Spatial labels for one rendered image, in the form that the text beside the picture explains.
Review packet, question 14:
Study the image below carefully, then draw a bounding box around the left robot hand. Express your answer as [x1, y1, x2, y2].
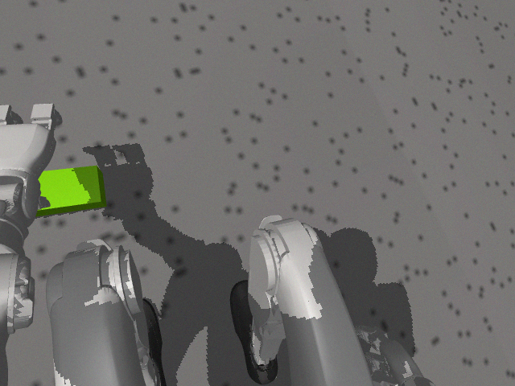
[0, 104, 63, 210]

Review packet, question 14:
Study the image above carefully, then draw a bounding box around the carton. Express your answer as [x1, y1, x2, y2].
[36, 166, 107, 216]

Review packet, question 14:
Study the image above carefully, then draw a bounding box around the right robot foot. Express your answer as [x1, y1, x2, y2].
[230, 280, 278, 384]

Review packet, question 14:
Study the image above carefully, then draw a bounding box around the left robot arm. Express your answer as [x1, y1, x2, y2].
[0, 170, 40, 386]

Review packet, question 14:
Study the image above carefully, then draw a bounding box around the right robot hand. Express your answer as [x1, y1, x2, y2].
[354, 325, 423, 386]

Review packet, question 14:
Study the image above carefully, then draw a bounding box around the left robot foot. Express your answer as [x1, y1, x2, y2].
[142, 299, 167, 386]

